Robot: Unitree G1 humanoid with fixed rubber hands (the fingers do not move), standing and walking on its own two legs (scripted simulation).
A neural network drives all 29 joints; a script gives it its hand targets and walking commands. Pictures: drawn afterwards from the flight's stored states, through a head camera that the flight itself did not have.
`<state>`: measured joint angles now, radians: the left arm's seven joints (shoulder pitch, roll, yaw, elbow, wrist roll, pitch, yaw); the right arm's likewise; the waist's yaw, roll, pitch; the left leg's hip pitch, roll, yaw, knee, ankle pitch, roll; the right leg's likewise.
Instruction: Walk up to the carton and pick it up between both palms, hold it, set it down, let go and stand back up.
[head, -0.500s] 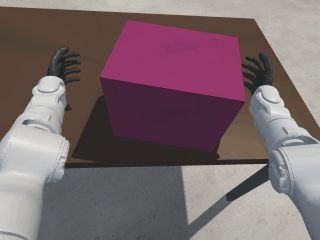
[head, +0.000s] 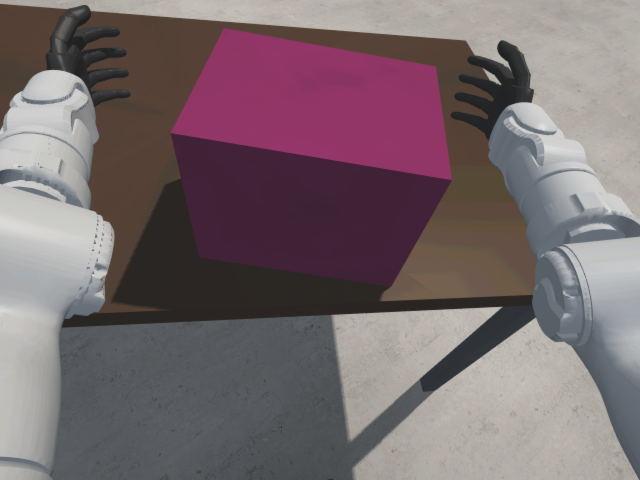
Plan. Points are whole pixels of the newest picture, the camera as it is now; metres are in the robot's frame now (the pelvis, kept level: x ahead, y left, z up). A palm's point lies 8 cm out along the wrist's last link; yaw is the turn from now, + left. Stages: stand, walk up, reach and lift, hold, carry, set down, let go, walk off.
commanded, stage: set down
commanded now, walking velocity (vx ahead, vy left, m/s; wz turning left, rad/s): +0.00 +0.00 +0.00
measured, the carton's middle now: (313, 165) +0.52 -0.07 +0.07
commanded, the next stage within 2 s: none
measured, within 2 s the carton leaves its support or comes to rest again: neither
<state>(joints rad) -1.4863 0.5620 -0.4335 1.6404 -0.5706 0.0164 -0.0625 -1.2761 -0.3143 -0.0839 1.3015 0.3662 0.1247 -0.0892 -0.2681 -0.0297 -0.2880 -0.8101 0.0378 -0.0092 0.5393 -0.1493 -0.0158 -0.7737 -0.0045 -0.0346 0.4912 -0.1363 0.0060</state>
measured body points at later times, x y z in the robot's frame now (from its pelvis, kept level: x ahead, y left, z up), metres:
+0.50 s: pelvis +0.03 +0.00 +0.02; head +0.07 +0.03 +0.47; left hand +0.52 +0.19 +0.16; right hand +0.43 -0.28 +0.16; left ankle +0.04 +0.13 -0.72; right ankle +0.04 -0.13 -0.72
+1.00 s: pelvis +0.01 +0.01 +0.02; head +0.02 +0.04 +0.47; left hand +0.47 +0.23 +0.14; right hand +0.40 -0.23 +0.14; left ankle +0.04 +0.13 -0.72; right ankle +0.04 -0.13 -0.72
